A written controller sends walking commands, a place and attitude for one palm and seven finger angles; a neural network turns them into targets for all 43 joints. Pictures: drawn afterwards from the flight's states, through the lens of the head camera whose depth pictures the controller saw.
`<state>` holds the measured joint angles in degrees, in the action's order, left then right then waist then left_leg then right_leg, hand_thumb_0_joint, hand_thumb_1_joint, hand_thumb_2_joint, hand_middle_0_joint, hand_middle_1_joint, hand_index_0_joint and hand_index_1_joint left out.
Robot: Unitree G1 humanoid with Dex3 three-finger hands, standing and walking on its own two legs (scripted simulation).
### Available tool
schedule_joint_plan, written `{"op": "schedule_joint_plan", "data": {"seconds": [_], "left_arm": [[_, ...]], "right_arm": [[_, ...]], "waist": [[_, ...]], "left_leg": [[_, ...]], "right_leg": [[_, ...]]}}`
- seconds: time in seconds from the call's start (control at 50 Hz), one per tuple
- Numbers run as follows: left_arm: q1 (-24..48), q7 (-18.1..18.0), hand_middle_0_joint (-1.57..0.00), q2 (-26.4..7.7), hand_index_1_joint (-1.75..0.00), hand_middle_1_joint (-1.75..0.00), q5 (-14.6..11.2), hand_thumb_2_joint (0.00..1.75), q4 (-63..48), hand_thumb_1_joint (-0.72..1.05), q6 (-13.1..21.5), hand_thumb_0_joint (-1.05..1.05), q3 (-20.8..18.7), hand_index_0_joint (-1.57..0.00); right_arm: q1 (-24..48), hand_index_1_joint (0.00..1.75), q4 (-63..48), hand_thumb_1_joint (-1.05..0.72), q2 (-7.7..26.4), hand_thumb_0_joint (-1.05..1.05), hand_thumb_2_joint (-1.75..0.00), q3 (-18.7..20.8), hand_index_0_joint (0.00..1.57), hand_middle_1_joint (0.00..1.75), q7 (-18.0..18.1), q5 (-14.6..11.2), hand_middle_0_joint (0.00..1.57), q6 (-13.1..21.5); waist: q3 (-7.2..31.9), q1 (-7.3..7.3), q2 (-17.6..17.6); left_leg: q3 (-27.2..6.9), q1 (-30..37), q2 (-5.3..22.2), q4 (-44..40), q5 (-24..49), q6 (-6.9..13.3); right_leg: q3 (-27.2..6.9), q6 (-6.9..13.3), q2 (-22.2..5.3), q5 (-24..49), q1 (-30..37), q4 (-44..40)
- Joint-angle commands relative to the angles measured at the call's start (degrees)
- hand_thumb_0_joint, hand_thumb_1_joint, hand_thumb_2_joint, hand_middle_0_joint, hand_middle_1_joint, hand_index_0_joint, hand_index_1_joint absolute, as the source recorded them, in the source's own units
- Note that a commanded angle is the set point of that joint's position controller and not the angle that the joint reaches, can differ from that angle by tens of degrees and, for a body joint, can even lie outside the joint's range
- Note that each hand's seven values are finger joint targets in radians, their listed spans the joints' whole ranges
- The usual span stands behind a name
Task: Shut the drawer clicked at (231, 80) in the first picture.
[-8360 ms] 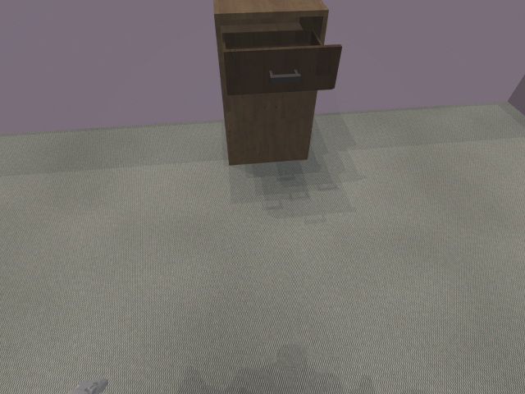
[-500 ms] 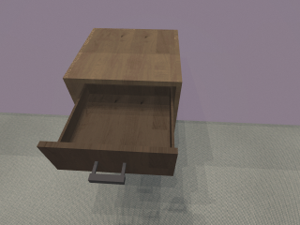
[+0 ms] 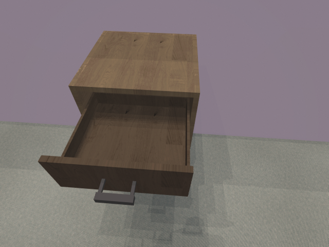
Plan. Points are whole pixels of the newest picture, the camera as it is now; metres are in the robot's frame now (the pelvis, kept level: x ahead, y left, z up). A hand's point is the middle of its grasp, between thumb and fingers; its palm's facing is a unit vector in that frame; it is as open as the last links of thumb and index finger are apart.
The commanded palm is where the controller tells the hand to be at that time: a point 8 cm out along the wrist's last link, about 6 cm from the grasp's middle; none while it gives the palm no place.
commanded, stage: look again from close up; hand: left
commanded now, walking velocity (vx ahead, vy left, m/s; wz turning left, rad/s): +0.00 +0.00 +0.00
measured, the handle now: (116, 191) +0.28 +0.16 -0.08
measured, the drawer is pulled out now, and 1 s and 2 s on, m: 0.29 0.27 0.27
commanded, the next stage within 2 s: raise the hand and make a fist in 0.38 s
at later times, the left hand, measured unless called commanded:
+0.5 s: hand out of the picture -0.01 +0.16 -0.17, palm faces +0.02 -0.98 -0.20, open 7.3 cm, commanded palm +0.08 +0.21 -0.07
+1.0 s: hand out of the picture +0.10 +0.15 -0.04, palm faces +0.04 -1.00 -0.02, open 5.4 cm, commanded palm +0.07 +0.20 -0.04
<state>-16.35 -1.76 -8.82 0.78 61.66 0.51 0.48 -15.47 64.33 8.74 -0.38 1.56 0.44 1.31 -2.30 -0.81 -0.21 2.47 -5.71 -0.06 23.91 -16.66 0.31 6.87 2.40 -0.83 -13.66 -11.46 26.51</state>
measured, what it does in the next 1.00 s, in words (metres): lowers itself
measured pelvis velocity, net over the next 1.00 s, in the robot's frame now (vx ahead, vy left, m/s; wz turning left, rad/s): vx -0.05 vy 0.00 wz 0.03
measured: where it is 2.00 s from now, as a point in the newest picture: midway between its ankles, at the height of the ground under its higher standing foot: outside the picture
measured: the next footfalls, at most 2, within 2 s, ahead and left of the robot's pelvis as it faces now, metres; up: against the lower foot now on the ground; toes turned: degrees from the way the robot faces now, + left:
none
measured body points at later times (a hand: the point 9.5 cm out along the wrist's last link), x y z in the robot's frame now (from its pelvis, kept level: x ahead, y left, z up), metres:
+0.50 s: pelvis -0.01 -0.01 +0.00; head +0.00 -0.02 +0.45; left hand -0.01 +0.21 -0.16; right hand -0.04 -0.22 -0.17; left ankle -0.04 +0.11 -0.74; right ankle +0.01 -0.09 -0.74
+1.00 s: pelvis -0.05 +0.00 -0.09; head +0.01 +0.01 +0.36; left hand +0.09 +0.20 -0.03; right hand +0.22 -0.22 -0.11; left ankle -0.04 +0.11 -0.74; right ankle +0.01 -0.09 -0.74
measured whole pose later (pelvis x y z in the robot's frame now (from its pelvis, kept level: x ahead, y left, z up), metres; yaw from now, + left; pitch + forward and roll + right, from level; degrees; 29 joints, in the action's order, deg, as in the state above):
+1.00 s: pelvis -0.05 +0.00 -0.09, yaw +1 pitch +12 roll -1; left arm -36.8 10.7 -7.7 -8.4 -4.2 40.0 1.5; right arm -4.7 28.6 14.9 3.7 -1.1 -0.5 18.1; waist 6.0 -3.2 1.1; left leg 0.2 -47.2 0.9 67.1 -32.1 0.2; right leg 8.7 3.7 -2.9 -26.3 -50.2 64.3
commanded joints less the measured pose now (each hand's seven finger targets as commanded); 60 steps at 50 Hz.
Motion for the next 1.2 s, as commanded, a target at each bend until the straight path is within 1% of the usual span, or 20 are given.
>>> {"op": "schedule_joint_plan", "data": {"seconds": [0.0,0.44,0.46,0.48,0.5,0.52,0.54,0.56,0.6,0.62,0.64,0.68,0.7,0.72,0.78,0.84,0.92,1.02,1.12,1.18], "left_arm": [[-3.04,-0.57,-0.20,-6.17,-0.30,-0.30,-0.18,0.90,-1.77,0.90,0.73,0.00,-1.25,-0.20],[-4.02,-0.60,-0.20,-5.34,-0.30,-0.30,-0.18,0.90,-1.26,0.90,0.68,0.00,-1.31,-0.20],[-8.96,-2.65,-0.20,-6.75,-0.30,-0.30,0.20,0.90,1.96,0.90,2.05,0.00,-1.62,-0.20],[32.85,-1.27,-0.22,-16.89,-0.32,-0.32,-13.40,0.90,-83.57,0.90,14.93,0.00,-4.68,-0.22],[10.06,-4.39,-0.24,-14.82,-0.34,-0.34,-8.19,0.90,-68.90,0.90,11.78,0.00,-6.27,-0.24],[6.80,-7.34,-0.26,-11.13,-0.37,-0.37,-8.95,0.90,-63.79,0.90,9.36,0.00,-4.21,-0.26],[-7.43,-7.16,-0.28,0.92,-0.39,-0.39,-8.61,0.90,-52.21,0.90,4.08,0.00,1.74,-0.28],[-1.32,-5.73,-0.30,1.46,-0.41,-0.41,-11.42,0.90,-61.32,0.90,5.55,0.00,2.84,-0.30],[-1.66,-3.36,-0.34,-0.31,-0.45,-0.45,-11.27,0.90,-60.02,0.90,11.52,0.00,1.57,-0.34],[-7.45,-1.65,-0.36,1.34,-0.47,-0.47,-11.19,0.90,-54.50,0.90,13.89,0.00,0.96,-0.36],[-12.52,0.49,-0.38,2.40,-0.50,-0.50,-11.55,0.90,-52.91,0.90,17.04,0.00,0.52,-0.38],[-27.01,6.28,-0.42,4.56,-0.54,-0.54,-14.00,0.90,-53.29,0.90,24.46,0.00,-0.66,-0.42],[-31.13,9.40,-0.44,3.98,-0.56,-0.56,-14.77,0.90,-54.87,0.90,28.21,0.00,-2.12,-0.44],[-33.00,11.45,-0.46,2.07,-0.58,-0.58,-14.50,0.90,-54.76,0.90,31.10,0.00,-4.01,-0.46],[-21.02,15.10,-0.52,1.11,-0.65,-0.65,-13.46,0.90,-69.38,0.90,41.29,0.00,-0.73,-0.52],[-12.93,13.54,-0.58,-6.12,-0.71,-0.71,-10.15,0.90,-77.92,0.90,47.70,0.00,-4.40,-0.58],[-14.11,10.99,-0.66,-3.31,-0.80,-0.80,-10.15,0.90,-82.80,0.90,45.34,0.00,-2.89,-0.66],[-20.06,13.32,-0.76,-0.11,-0.91,-0.91,-11.11,0.90,-83.71,0.90,33.08,0.00,2.41,-0.76],[-28.44,13.61,-0.86,-2.19,-1.01,-1.01,-10.88,0.90,-85.36,0.90,22.58,0.00,-0.19,-0.86],[-28.89,11.05,-0.92,-0.47,-1.08,-1.08,-10.79,0.90,-89.15,0.90,21.83,0.00,0.66,-0.92]], "right_arm": [[-4.41,0.30,-0.90,-0.90,4.77,0.00,-0.90,0.47,0.20,0.30,0.16,0.00,0.20,0.72],[-7.53,0.30,0.71,-0.90,2.58,0.00,-0.90,0.52,0.20,0.30,0.18,-0.03,0.20,0.49],[0.20,0.30,-3.30,-0.90,4.88,0.00,-0.90,0.95,0.20,0.30,-0.02,-0.21,0.20,0.70],[0.95,0.30,-25.23,-0.90,16.54,0.00,-0.90,1.83,0.20,0.30,2.84,-3.16,0.20,10.26],[6.96,0.30,-21.63,-0.90,10.34,0.00,-0.90,0.22,0.20,0.30,4.58,-2.31,0.20,14.89],[5.95,0.30,-18.35,-0.90,12.06,0.00,-0.90,1.38,0.20,0.30,4.30,-2.26,0.20,16.82],[3.53,0.30,-17.74,-0.90,9.33,0.00,-0.90,1.32,0.20,0.30,3.57,-3.10,0.20,17.10],[4.46,0.30,-21.34,-0.90,11.51,0.00,-0.90,1.25,0.20,0.30,3.51,-3.80,0.20,17.98],[5.09,0.30,-24.37,-0.90,12.95,0.00,-0.90,2.67,0.20,0.30,3.81,-2.28,0.20,20.26],[4.91,0.30,-26.23,-0.90,12.88,0.00,-0.90,3.55,0.20,0.30,3.22,-1.70,0.20,20.57],[4.88,0.30,-28.17,-0.90,12.58,0.00,-0.90,4.01,0.20,0.30,2.28,-1.41,0.20,20.81],[7.33,0.30,-32.53,-0.90,11.74,0.00,-0.90,4.99,0.20,0.30,0.30,-1.19,0.20,20.96],[8.30,0.30,-34.34,-0.90,11.54,0.00,-0.90,5.36,0.20,0.30,-0.90,-1.46,0.20,20.72],[8.54,0.30,-35.33,-0.90,11.34,0.00,-0.90,5.63,0.20,0.30,-2.31,-1.84,0.20,20.60],[9.08,0.30,-38.96,-0.90,10.56,0.00,-0.90,5.59,0.20,0.30,-3.57,-1.27,0.20,21.52],[8.87,0.30,-39.42,-0.90,10.71,0.00,-0.90,5.67,0.20,0.30,-3.61,-0.19,0.20,21.10],[8.57,0.30,-42.42,-0.90,10.55,0.00,-0.90,5.08,0.20,0.30,-2.52,-1.02,0.20,19.11],[8.23,0.30,-46.22,-0.90,10.79,0.00,-0.90,4.23,0.20,0.30,-1.13,-2.46,0.20,16.42],[9.74,0.30,-47.67,-0.90,9.25,0.00,-0.90,4.02,0.20,0.30,-0.09,-3.20,0.20,13.28],[10.45,0.30,-48.35,-0.90,8.21,0.00,-0.90,3.39,0.20,0.30,-0.20,-2.69,0.20,12.63]], "waist": [[-0.55,0.55,0.28],[-2.30,0.48,0.09],[-3.55,-2.18,2.29],[25.54,5.22,-10.23],[22.99,0.39,-17.12],[18.23,2.23,-14.19],[10.17,2.03,-6.30],[3.23,2.69,-0.96],[-2.32,4.52,12.97],[-3.47,3.51,15.39],[-1.90,2.00,19.64],[3.22,-1.88,21.78],[5.84,-2.83,20.16],[8.40,-3.76,13.65],[14.70,-1.34,-2.51],[14.17,0.82,-7.50],[17.60,2.05,-5.43],[20.68,2.09,-0.60],[22.81,-0.47,4.92],[19.57,-0.64,4.50]], "left_leg": [[-4.60,-4.10,5.84,-4.20,11.20,1.52],[-3.60,-5.27,5.48,-4.31,6.56,1.56],[-0.11,-11.82,5.53,8.00,3.29,-0.76],[-1.46,2.68,-0.57,-0.69,9.45,1.53],[0.69,1.32,-0.20,-1.32,12.48,2.08],[-0.66,-3.08,0.88,-0.72,9.00,0.59],[-1.64,-7.62,0.98,-1.18,6.60,0.99],[-3.31,-10.05,1.07,-0.91,3.14,1.24],[-3.28,-15.43,0.04,4.53,-2.11,2.15],[-3.05,-18.30,-0.56,7.27,-2.56,1.86],[-3.20,-21.91,-0.81,9.92,-2.81,1.22],[-2.42,-28.33,-1.26,13.93,-2.48,0.30],[-1.82,-30.29,-1.75,15.81,-1.73,-0.14],[-1.50,-31.92,-2.26,17.69,-0.55,-0.61],[0.03,-33.43,-2.03,24.61,-0.11,-0.01],[-1.97,-37.98,-0.84,29.89,-4.32,0.41],[-3.33,-39.78,-0.52,32.72,-7.67,1.27],[-4.07,-40.54,-0.37,31.87,-6.61,1.72],[-4.62,-40.22,-0.30,30.10,-0.71,1.50],[-4.85,-40.52,-0.14,28.95,-0.83,1.22]], "right_leg": [[-7.67,0.60,-6.87,9.68,2.08,-4.97],[-8.98,0.89,-6.40,3.66,-0.13,-7.25],[-11.79,-2.77,-10.08,31.73,2.46,-5.31],[-11.65,-1.18,-5.45,17.58,9.09,-1.80],[-8.90,0.65,-1.73,9.21,8.71,-0.75],[-5.98,-0.19,-1.82,4.26,4.80,-1.10],[-4.17,-0.83,-1.24,2.29,0.85,-1.79],[-3.97,-1.61,-1.27,-1.39,-2.69,-2.37],[-4.72,-2.90,-1.40,-12.88,-11.85,-3.44],[-5.32,-2.73,-1.69,-16.25,-14.45,-2.63],[-5.97,-2.79,-1.87,-18.27,-15.51,-0.30],[-7.18,-2.67,-1.96,-14.64,-13.01,4.89],[-7.13,-2.56,-1.86,-9.02,-11.40,8.02],[-7.77,-1.83,-2.28,-3.91,-10.53,11.16],[-7.64,-0.37,-1.95,-3.64,-18.00,19.13],[-8.40,0.83,-1.40,-12.16,-28.73,24.02],[-8.44,0.62,-1.10,-14.53,-31.04,25.73],[-7.45,-0.49,-0.77,-11.79,-26.13,24.40],[-5.53,-1.09,-0.52,-4.30,-19.90,25.22],[-3.46,-1.13,-0.39,-4.84,-21.87,26.32]]}}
